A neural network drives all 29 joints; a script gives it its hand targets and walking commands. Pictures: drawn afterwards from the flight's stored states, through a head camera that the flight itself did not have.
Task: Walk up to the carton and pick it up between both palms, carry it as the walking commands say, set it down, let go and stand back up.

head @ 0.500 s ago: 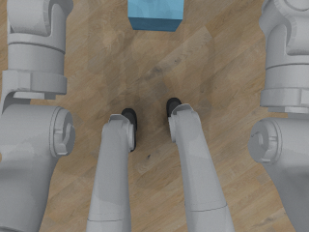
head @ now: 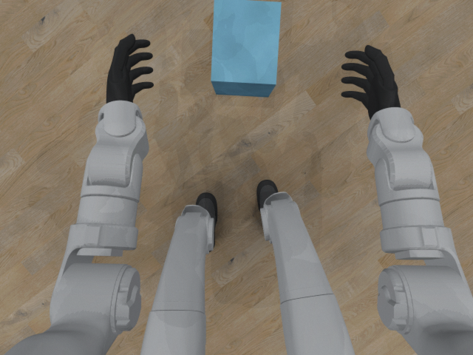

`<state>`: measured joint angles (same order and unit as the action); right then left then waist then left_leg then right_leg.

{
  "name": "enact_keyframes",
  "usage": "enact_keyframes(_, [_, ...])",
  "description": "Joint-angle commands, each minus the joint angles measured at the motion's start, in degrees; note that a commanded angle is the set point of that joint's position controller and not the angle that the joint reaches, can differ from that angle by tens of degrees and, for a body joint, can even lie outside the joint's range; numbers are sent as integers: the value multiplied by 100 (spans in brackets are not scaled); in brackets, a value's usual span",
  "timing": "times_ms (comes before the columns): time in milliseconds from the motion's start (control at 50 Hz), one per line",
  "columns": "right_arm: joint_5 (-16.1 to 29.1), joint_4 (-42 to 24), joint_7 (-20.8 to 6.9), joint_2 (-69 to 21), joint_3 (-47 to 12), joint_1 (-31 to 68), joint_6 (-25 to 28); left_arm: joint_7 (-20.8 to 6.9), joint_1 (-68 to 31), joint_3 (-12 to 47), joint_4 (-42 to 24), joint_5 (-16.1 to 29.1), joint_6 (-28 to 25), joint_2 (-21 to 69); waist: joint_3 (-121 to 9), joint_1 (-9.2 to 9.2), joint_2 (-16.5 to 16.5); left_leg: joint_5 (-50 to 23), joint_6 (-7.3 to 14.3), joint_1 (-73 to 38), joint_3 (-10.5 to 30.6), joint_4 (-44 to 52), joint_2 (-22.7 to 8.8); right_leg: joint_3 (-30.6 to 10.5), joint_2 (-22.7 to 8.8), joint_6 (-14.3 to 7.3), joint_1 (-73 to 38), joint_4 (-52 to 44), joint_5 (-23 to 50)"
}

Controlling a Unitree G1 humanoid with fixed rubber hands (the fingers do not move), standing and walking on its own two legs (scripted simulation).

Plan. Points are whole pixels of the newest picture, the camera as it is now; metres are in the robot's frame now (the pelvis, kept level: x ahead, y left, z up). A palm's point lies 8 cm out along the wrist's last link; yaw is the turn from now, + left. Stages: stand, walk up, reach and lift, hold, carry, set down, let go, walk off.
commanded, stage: let go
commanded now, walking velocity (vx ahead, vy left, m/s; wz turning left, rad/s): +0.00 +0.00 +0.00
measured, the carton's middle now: (244, 54) +0.64 -0.07 -0.59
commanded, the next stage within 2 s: stand in 1.10 s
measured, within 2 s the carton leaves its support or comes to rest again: neither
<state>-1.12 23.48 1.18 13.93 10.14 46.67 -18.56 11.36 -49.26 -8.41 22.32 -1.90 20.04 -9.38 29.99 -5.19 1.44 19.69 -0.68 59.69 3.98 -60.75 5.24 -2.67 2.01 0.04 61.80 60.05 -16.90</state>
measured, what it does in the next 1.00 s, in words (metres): rises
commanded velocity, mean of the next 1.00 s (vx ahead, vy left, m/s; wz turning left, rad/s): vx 0.00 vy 0.00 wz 0.00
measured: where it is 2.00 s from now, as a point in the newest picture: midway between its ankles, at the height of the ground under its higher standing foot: (238, 226)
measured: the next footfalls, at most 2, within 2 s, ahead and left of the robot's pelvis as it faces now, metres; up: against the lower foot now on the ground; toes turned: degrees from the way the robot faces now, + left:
none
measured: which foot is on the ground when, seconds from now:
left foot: down 0.00-1.00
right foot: down 0.00-1.00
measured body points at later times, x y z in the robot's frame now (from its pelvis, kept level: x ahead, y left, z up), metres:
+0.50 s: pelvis +0.06 +0.00 +0.07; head +0.15 -0.01 +0.51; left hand +0.32 +0.20 -0.01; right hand +0.27 -0.24 -0.01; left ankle +0.09 +0.12 -0.65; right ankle +0.11 -0.11 -0.65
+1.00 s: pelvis +0.12 +0.02 +0.09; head +0.12 +0.01 +0.54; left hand +0.29 +0.25 +0.02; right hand +0.29 -0.23 +0.01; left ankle +0.09 +0.12 -0.65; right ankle +0.11 -0.11 -0.65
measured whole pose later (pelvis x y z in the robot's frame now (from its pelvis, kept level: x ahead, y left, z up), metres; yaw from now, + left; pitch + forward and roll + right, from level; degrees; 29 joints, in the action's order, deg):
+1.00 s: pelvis +0.12 +0.02 +0.09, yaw -2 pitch -6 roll -1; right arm -2.3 27.3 -4.5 12.4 3.2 -11.1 -8.4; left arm -3.1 14.3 -2.7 23.9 -0.4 6.9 -11.3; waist 5.9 1.0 1.0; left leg 18.4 1.9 2.6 2.8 -27.3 2.5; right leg -3.7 1.5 0.5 5.1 26.8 -15.6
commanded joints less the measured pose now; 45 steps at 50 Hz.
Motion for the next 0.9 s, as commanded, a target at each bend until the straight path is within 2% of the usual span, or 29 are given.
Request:
enact_keyframes(0, [35,-1660,-65,1104,157,268,240,1,-636,-146,-1853,-138,-278,-787,-11010,-215,-177,-1401,-26,-2672,-232,702,132,17,68,111,-5158,-627,2788])
enact_keyframes(40, [-9,-1736,-139,756,-152,-1558,316,-89,905,192,-1973,-18,-353,-237,-11046,-232,-145,-1680,-93,-3123,-251,892,149,9,83,112,-5694,-792,3073])
enact_keyframes(60, [-17,-1319,-277,704,-32,-1550,360,-135,834,186,-1678,-87,-369,-131,-9875,-304,-190,-1376,-51,-2753,-169,1123,48,10,29,157,-5196,-1013,2638])
enact_keyframes(80, [416,-1837,-284,767,-60,-7,463,-170,-249,32,-1647,54,-450,-355,-9393,-83,-138,-921,-26,-2150,-194,1083,119,40,12,156,-4839,-937,2513])
enact_keyframes(100, [47,-2217,-269,909,-29,-1750,542,-184,1489,-115,-1887,-237,-521,-315,-10445,-53,-409,-1563,-51,-2899,-221,1144,156,-77,27,180,-6020,-1077,3392])
enact_keyframes(120, [220,-2407,-315,830,-122,-1711,574,-234,1672,141,-1845,-71,-580,-329,-10362,2,-580,-1540,80,-2714,-129,1261,79,-98,7,184,-6109,-1037,3413])
enact_keyframes(160, [117,-1644,-389,813,-108,-2434,526,-309,1777,140,-1621,-51,-594,-133,-9644,-44,-533,-1092,-5,-2907,-137,1399,-8,-38,-74,198,-5819,-1154,2611])
enact_keyframes(180, [199,-1494,-459,738,-265,-2612,629,-398,2199,-77,-1325,-218,-670,-230,-8855,243,-557,-1058,-15,-2878,-181,1606,-25,-65,-90,294,-5621,-1412,2586])
enact_keyframes(220, [125,-1587,-471,875,-36,-2614,856,-477,2359,57,-1257,-107,-872,-207,-8056,41,-398,-802,-21,-2891,-133,1847,-85,-51,-105,205,-5546,-1521,2447])
enact_keyframes(240, [0,-1460,-494,703,-80,-3600,897,-553,3415,-84,-1009,-372,-968,-194,-7774,276,-203,-911,-18,-3111,-173,2074,-96,-65,-158,195,-5842,-1683,2283])
enact_keyframes(260, [41,-1245,-541,611,-136,-3763,971,-600,3474,86,-873,-348,-1071,-129,-7068,111,-285,-620,32,-3147,-171,2207,-185,-75,-155,181,-5364,-1904,1903])
enact_keyframes(320, [158,-651,-635,438,-322,-3341,1128,-770,3069,-118,-386,-358,-1281,-335,-4987,406,-184,431,115,-2876,-186,2610,-283,-17,-269,134,-4330,-2379,112])
enact_keyframes(340, [120,-347,-652,259,-409,-4252,1157,-885,3740,-65,-249,-267,-1308,-267,-4752,255,27,359,65,-3179,-225,2796,-347,-150,-293,65,-4644,-2682,-12])
enact_keyframes(360, [-3,-649,-643,191,-421,-3866,1266,-918,3682,-145,-402,-336,-1440,-402,-4597,467,-126,590,101,-3197,-312,2858,-303,-36,-285,81,-4809,-2698,-306])
enact_keyframes(380, [-93,-752,-616,127,-527,-4948,1311,-966,4659,-54,-139,-364,-1469,-328,-4834,373,-412,31,119,-3874,-285,2945,-346,-150,-297,146,-5197,-2987,51])
enact_keyframes(400, [8,-776,-592,39,-629,-4858,1405,-1052,4815,36,-99,-265,-1560,-403,-4647,539,-460,2,107,-3862,-337,3047,-373,35,-248,130,-5099,-3003,43])
enact_keyframes(420, [7,-262,-577,158,-511,-4016,1388,-1127,3959,18,426,-112,-1520,-545,-3474,402,-550,714,131,-3477,-371,3108,-389,-42,-333,138,-4384,-3221,-752])
enact_keyframes(500, [-122,-830,-591,340,-381,-4984,1502,-1248,4627,125,-735,-33,-1740,-474,-4036,349,-12,-186,13,-4707,-423,3569,-443,-30,-261,47,-5500,-3518,239])
enact_keyframes(540, [-152,-1050,-549,392,-475,-5124,1530,-1314,4933,274,-685,-63,-1785,-523,-3376,427,-25,-492,27,-4791,-364,3752,-524,151,-175,50,-5455,-3595,598])
enact_keyframes(560, [-218,-592,-546,337,-331,-5063,1479,-1339,4662,258,-525,37,-1702,-583,-3228,214,-212,-357,-25,-4742,-314,3766,-474,136,-134,62,-5387,-3655,503])
enact_keyframes(600, [-230,-833,-576,468,-330,-5334,1496,-1360,5369,288,-611,-29,-1705,-512,-3281,405,30,-678,-18,-4858,-287,3901,-548,184,-118,44,-5852,-3615,861])
enact_keyframes(620, [-121,-641,-564,371,-435,-5617,1500,-1388,5709,189,-427,38,-1673,-579,-3421,351,-245,-994,18,-4963,-258,3858,-521,215,-42,82,-5860,-3547,1049])
enact_keyframes(660, [-91,-470,-608,343,-414,-5487,1443,-1393,5564,389,-618,59,-1660,-603,-2887,388,222,-928,-118,-4822,-305,3955,-468,155,-21,-10,-5784,-3725,1050])
enact_keyframes(680, [-124,-601,-597,377,-474,-5332,1442,-1405,5626,281,-508,-11,-1660,-694,-2772,447,-184,-982,-75,-4816,-220,3969,-440,255,21,65,-5719,-3726,1069])
enact_keyframes(720, [57,-698,-596,414,-509,-5552,1447,-1440,5804,189,-728,10,-1651,-762,-3105,474,122,-1647,-107,-5250,-181,3830,-432,178,-43,40,-5750,-3713,1452])
enact_keyframes(820, [-67,-500,-602,579,-475,-5659,1291,-1483,6029,281,-623,167,-1499,-764,-2622,430,-175,-1655,-161,-5180,-147,4006,-371,154,82,63,-5779,-3755,1278])
enact_keyframes(840, [-68,-435,-617,494,-524,-5329,1299,-1464,5960,298,-563,157,-1508,-811,-2886,652,-14,-1909,-139,-5352,-128,3910,-412,242,33,45,-5735,-3703,1395])
enact_keyframes(860, [-151,-343,-600,543,-420,-5693,1264,-1456,6061,272,-574,151,-1466,-744,-2793,394,-104,-1849,-145,-5429,-132,3874,-407,140,9,39,-5692,-3734,1348])
enact_keyframes(880, [-147,-349,-594,488,-390,-5554,1284,-1450,5862,416,-829,180,-1525,-766,-2833,495,28,-2238,-208,-5491,-127,3948,-397,232,87,73,-5752,-3727,1668])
